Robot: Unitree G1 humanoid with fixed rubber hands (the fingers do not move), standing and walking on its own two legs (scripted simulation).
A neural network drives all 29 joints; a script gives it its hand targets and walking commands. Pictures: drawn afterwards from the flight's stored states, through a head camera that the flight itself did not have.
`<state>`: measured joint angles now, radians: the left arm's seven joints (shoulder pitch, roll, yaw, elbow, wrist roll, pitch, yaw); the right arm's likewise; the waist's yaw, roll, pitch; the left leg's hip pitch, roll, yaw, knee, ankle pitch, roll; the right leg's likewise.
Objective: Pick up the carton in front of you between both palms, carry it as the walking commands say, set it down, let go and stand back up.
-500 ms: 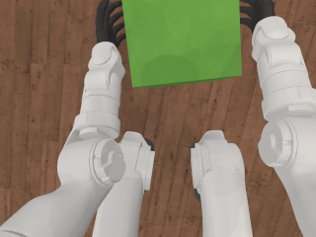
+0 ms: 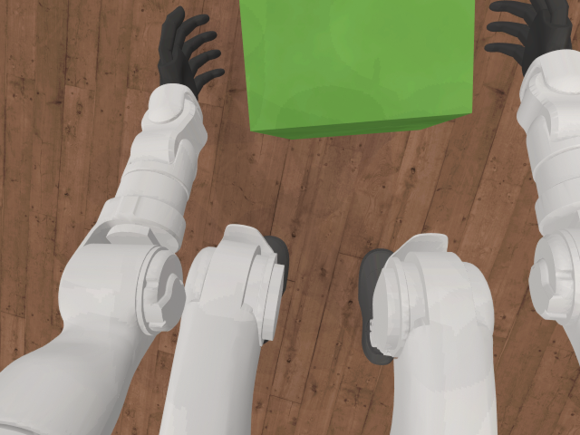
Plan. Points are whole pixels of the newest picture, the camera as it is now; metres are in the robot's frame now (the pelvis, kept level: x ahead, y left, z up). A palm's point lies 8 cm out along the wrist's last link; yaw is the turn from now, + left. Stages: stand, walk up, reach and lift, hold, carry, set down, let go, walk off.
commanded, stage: set down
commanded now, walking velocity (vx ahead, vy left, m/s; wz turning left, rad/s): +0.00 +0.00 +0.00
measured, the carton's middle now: (351, 48) +0.53 -0.05 -0.24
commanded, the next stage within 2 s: let go in 1.12 s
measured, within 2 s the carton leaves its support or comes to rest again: neither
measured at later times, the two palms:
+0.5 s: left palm (126, 43) +0.50 +0.13 -0.04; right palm out of the picture +0.53 -0.25 -0.03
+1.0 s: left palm out of the picture +0.50 +0.14 +0.11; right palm out of the picture +0.52 -0.26 +0.11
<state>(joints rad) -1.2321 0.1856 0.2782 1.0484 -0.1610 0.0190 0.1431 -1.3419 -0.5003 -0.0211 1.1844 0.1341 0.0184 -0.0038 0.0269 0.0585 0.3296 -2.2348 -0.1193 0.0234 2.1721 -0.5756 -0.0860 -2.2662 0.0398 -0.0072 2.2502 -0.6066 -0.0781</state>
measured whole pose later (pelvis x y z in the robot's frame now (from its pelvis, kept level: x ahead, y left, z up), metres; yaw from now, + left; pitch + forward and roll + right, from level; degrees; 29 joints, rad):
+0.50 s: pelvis +0.00 +0.01 +0.08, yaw -2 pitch +41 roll +5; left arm -1.08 0.06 0.30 0.75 -0.07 0.14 0.23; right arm -1.30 -0.48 -0.11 1.09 0.09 0.14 0.08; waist 0.03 0.00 0.09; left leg -2.09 -0.08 0.02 1.89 -0.53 -0.04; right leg -2.11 0.04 0.01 1.95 -0.56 -0.05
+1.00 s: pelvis +0.02 +0.00 +0.22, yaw -3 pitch +45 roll +4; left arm -0.90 0.04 0.31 0.60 -0.04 0.18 0.19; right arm -1.13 -0.45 -0.20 0.95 0.01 0.16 0.13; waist 0.05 -0.01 -0.04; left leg -1.75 -0.07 -0.01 1.38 -0.42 -0.04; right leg -1.78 0.06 0.03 1.44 -0.44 -0.05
